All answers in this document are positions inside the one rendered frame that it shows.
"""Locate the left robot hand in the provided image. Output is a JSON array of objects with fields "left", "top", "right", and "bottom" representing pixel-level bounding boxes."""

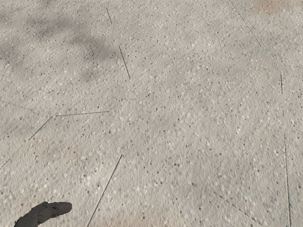
[{"left": 14, "top": 201, "right": 72, "bottom": 227}]

